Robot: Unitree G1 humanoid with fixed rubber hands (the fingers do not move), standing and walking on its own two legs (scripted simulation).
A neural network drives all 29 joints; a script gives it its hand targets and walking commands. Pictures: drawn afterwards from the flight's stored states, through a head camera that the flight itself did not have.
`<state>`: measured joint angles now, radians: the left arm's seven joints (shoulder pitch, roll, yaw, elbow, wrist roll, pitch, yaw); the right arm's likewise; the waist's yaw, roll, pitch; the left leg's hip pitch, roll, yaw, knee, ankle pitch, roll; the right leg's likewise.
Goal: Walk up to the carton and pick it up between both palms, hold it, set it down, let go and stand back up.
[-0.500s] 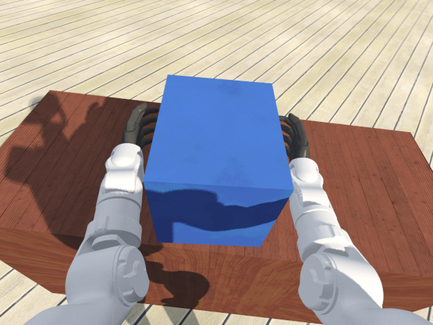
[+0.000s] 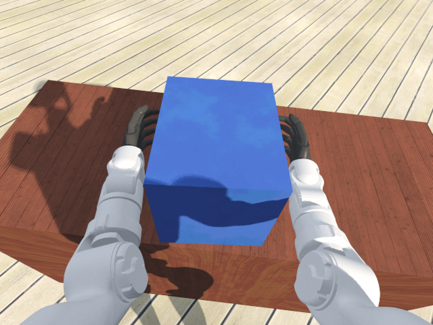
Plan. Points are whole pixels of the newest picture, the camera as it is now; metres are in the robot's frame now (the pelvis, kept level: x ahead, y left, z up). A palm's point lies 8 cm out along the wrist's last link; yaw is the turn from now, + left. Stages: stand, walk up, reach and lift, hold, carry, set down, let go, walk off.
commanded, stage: set down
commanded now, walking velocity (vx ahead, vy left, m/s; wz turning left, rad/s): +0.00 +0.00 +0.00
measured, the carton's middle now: (215, 163) +0.42 +0.06 +0.02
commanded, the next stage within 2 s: none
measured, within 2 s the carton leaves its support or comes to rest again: rests again in 0.22 s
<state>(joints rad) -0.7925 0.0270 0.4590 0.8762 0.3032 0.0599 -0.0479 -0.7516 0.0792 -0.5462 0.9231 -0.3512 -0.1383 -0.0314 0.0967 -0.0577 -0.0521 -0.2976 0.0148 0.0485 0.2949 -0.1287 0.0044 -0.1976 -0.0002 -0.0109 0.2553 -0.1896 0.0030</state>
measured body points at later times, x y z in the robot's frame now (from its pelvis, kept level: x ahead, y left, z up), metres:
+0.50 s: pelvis +0.00 -0.01 +0.00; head +0.05 +0.01 +0.44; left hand +0.40 +0.21 +0.05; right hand +0.42 -0.11 +0.05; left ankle +0.00 +0.11 -0.75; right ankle -0.05 -0.12 -0.75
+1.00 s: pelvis -0.01 +0.00 +0.00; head +0.05 +0.03 +0.44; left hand +0.40 +0.21 +0.05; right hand +0.42 -0.11 +0.05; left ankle +0.00 +0.11 -0.75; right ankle -0.05 -0.12 -0.75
